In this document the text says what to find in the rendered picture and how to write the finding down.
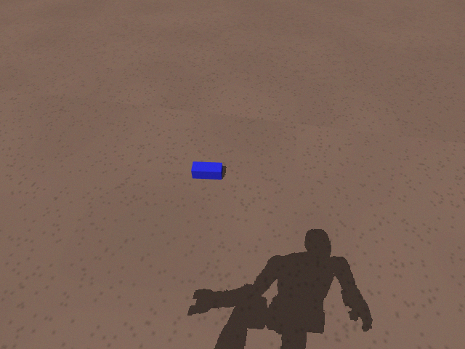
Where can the carton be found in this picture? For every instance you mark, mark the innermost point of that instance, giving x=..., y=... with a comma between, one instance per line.
x=207, y=170

